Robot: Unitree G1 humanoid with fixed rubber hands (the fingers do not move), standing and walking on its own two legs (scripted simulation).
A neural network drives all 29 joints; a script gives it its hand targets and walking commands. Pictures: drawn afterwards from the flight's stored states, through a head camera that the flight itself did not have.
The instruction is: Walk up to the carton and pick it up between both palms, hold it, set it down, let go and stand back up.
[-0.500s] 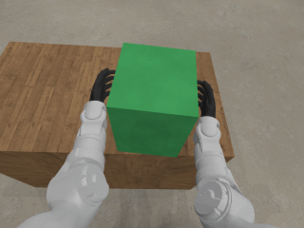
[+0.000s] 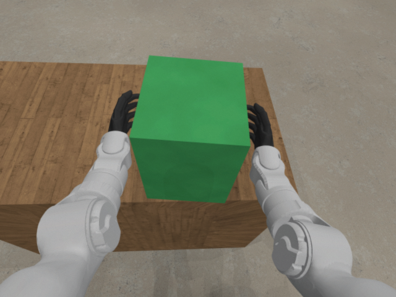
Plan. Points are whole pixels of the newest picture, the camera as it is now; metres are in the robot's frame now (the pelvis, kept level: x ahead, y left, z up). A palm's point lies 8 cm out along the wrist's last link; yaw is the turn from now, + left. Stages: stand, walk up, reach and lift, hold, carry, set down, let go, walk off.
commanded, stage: set down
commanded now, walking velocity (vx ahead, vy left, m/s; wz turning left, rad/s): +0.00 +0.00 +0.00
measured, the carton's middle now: (190, 136) +0.47 +0.02 +0.00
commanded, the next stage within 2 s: none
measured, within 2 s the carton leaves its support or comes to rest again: neither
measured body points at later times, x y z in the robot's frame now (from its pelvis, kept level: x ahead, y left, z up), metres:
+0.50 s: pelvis -0.03 +0.00 -0.03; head +0.06 +0.02 +0.41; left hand +0.46 +0.22 +0.08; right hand +0.46 -0.17 +0.08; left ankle -0.02 +0.10 -0.74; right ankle -0.01 -0.11 -0.74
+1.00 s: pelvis -0.04 -0.02 -0.01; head +0.01 +0.01 +0.44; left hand +0.46 +0.22 +0.19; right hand +0.46 -0.17 +0.18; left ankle -0.02 +0.10 -0.74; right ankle -0.01 -0.11 -0.74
